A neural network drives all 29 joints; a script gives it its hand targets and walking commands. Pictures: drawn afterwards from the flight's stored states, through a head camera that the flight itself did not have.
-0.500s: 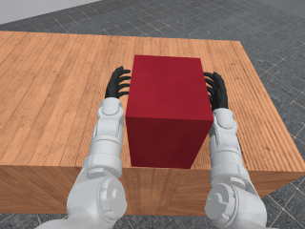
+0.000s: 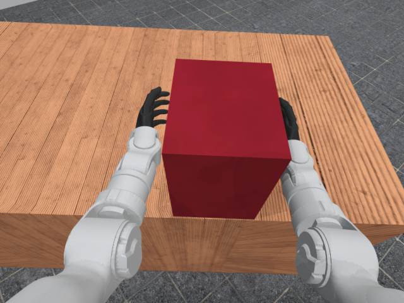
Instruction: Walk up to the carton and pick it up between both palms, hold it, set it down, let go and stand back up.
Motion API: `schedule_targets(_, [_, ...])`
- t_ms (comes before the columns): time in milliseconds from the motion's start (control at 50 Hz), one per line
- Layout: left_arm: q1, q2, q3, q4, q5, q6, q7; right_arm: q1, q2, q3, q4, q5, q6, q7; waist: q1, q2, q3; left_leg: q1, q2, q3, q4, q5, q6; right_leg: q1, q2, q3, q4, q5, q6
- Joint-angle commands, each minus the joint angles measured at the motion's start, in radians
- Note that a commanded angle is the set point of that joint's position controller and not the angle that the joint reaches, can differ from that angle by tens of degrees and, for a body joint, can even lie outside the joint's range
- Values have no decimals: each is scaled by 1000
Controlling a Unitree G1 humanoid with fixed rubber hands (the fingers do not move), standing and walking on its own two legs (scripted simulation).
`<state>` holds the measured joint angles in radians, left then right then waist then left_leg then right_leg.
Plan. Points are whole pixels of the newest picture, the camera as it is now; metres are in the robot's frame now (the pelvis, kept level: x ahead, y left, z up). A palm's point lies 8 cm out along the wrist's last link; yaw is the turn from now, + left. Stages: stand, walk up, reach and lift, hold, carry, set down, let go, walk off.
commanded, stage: set down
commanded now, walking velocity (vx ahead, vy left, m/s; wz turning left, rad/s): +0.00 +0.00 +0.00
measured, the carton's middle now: (218, 145) +0.41 -0.04 +0.06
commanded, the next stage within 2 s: none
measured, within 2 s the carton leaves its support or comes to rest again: neither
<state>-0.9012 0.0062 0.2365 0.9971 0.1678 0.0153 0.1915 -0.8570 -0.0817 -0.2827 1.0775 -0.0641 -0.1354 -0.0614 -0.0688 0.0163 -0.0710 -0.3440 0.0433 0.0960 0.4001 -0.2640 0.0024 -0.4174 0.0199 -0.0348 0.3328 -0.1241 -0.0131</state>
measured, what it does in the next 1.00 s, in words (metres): shifts its weight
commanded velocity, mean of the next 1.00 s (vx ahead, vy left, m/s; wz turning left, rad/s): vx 0.00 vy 0.00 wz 0.00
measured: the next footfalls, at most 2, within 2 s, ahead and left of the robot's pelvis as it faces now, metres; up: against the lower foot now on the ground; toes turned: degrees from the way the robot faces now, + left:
none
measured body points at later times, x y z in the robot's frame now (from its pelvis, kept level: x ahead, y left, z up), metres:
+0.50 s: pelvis -0.04 -0.01 -0.01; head +0.01 +0.00 +0.44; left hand +0.44 +0.12 +0.12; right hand +0.42 -0.22 +0.12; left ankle -0.05 +0.11 -0.74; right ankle +0.01 -0.11 -0.74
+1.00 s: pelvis -0.04 -0.04 +0.00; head +0.00 -0.03 +0.44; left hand +0.46 +0.12 +0.19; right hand +0.44 -0.23 +0.19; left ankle -0.05 +0.11 -0.74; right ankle +0.01 -0.11 -0.74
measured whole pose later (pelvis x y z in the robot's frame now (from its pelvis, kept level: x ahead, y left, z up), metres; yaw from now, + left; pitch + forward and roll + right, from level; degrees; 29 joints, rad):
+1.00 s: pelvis -0.04 -0.04 +0.00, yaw +4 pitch +15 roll +1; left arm -1.30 0.30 -0.05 1.34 -0.24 0.11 0.10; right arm -1.21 -0.26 -0.04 1.20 0.29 0.16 -0.16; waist -0.13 -0.01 -0.19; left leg -0.48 0.04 0.01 0.39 -0.17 -0.04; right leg -0.55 0.03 -0.07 0.36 -0.08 -0.06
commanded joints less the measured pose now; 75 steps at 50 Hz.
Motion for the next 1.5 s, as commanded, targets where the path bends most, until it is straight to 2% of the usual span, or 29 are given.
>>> schedule_targets(0, [-467,-13,-99,-21,-40,-87,5,-461,-59,39,-95,30,-59,-50,-21,-5,-752,29,-22,-12,52,512,-65,421,8,28,117,774,17])
schedule_targets(40, [-429,34,-69,7,-27,-80,8,-439,-98,77,-43,71,-67,-59,8,-37,-767,-67,-27,-1,46,526,-57,519,1,47,131,844,17])
schedule_targets(80, [-435,59,-63,14,-35,-76,4,-440,-110,91,-41,97,-69,-71,12,-67,-770,-202,-28,-3,-11,480,-36,642,-13,69,156,911,23])
schedule_targets(100, [-450,75,-69,14,-42,-77,5,-450,-128,93,-36,112,-73,-72,10,-60,-784,-200,-22,-7,-17,492,-40,642,-13,66,157,903,23])
schedule_targets(180, [-504,71,-129,27,-80,-55,16,-492,-217,101,39,164,-72,-59,-12,15,-786,112,10,-21,89,628,-118,315,31,-1,88,678,24])
schedule_targets(220, [-526,84,-153,48,-107,-45,18,-510,-248,102,73,180,-65,-54,-14,25,-766,136,9,-24,110,608,-126,248,35,-12,68,607,18])
schedule_targets(280, [-563,134,-172,88,-144,-50,13,-541,-280,118,115,208,-46,-49,-8,23,-728,80,1,-33,87,497,-112,241,28,-10,71,547,21])
schedule_targets(340, [-621,182,-197,144,-190,-63,5,-570,-303,141,148,236,-9,-37,-11,35,-681,29,-5,-44,56,339,-97,196,22,-9,72,417,11])
schedule_targets(440, [-757,233,-267,227,-311,-83,-8,-663,-321,175,140,275,58,-12,-28,51,-662,-50,-15,-61,22,113,-75,124,11,-8,88,240,-6])
schedule_targets(500, [-814,253,-304,269,-375,-78,-18,-718,-323,193,132,294,89,-1,-38,39,-686,-69,-22,-74,22,71,-60,112,5,-7,97,213,-2])
schedule_targets(540, [-815,277,-313,317,-399,-65,-29,-734,-324,208,145,300,111,1,-44,10,-674,-96,-28,-80,18,51,-45,128,1,0,99,207,4])
schedule_targets(620, [-810,338,-310,365,-418,-45,-52,-758,-320,227,123,310,147,-14,-47,-53,-660,-187,-48,-82,-8,33,-15,231,-11,29,99,217,21])
schedule_targets(680, [-822,379,-296,354,-417,-29,-64,-778,-311,233,81,318,172,-35,-45,-74,-674,-237,-60,-79,-33,37,-4,323,-18,50,102,247,31])
schedule_targets(800, [-864,417,-279,281,-412,14,-76,-801,-303,228,14,324,223,-72,-51,-51,-727,-243,-69,-72,-63,62,-11,419,-22,62,103,323,38])
schedule_targets(960, [-874,428,-271,176,-406,103,-91,-807,-328,237,-28,363,291,-108,-75,5,-748,-137,-66,-73,-63,151,-40,453,-10,43,91,471,43])
schedule_targets(1120, [-865,434,-256,88,-398,222,-98,-829,-385,272,-40,435,355,-108,-77,33,-673,7,-57,-83,-49,238,-56,409,16,15,55,484,42])
schedule_targets(1140, [-724,431,-181,-93,-365,248,-89,-717,-352,354,-185,506,352,-96,50,22,-769,90,-64,-71,-45,379,-53,558,20,31,51,582,51])
schedule_targets(1160, [-563,405,-143,-118,-296,286,-96,-577,-331,382,-180,509,359,-97,28,13,-727,96,-68,-63,-49,456,-54,674,24,42,57,705,56])
schedule_targets(1180, [-582,427,-96,-163,-269,312,-106,-619,-356,367,-212,511,361,-98,44,-4,-719,12,-76,-50,-71,446,-57,765,18,46,77,784,66])
schedule_targets(1200, [-511,418,-79,-149,-227,338,-116,-560,-352,384,-157,512,368,-100,33,-32,-617,-74,-81,-48,-108,396,-53,846,14,54,88,823,67])
schedule_targets(1240, [-470,421,-76,-144,-219,375,-138,-535,-347,391,-107,528,382,-105,14,-35,-420,-39,-82,-50,-145,313,-26,750,10,51,43,642,74])
schedule_targets(1280, [-420,381,-115,-209,-245,390,-148,-476,-346,392,-122,558,385,-104,0,-46,-286,82,-65,-55,-134,284,-22,597,29,37,-24,420,60])
schedule_targets(1320, [-420,353,-126,-324,-273,391,-150,-472,-350,352,-223,536,375,-104,-22,-43,-303,149,-64,-54,-104,296,-34,515,41,23,-41,365,53])
schedule_targets(1360, [-403,337,-140,-396,-286,377,-153,-455,-339,332,-323,507,362,-101,-22,-49,-329,170,-67,-53,-93,275,-23,493,41,11,-43,315,53])
schedule_targets(1380, [-410,340,-150,-452,-299,367,-152,-452,-348,302,-367,492,354,-96,-27,-26,-365,180,-64,-55,-80,260,-28,481,39,9,-35,287,46])
schedule_targets(1420, [-370,327,-158,-504,-307,368,-148,-423,-358,270,-428,460,347,-81,-31,-15,-377,207,-53,-62,-76,242,-29,455,42,0,-25,242,32])
schedule_targets(1440, [-375,300,-185,-518,-311,368,-141,-418,-372,238,-415,445,343,-72,-45,20,-380,228,-43,-73,-77,227,-46,417,47,-13,-26,193,18])
schedule_targets(1460, [-361,293,-178,-547,-315,369,-133,-400,-380,219,-437,433,339,-64,-38,25,-384,249,-40,-77,-73,212,-49,382,48,-18,-25,158,12])
schedule_targets(1480, [-322,278,-185,-574,-308,375,-130,-360,-388,198,-452,413,335,-60,-48,39,-400,268,-39,-84,-71,189,-50,380,47,-20,-26,127,9])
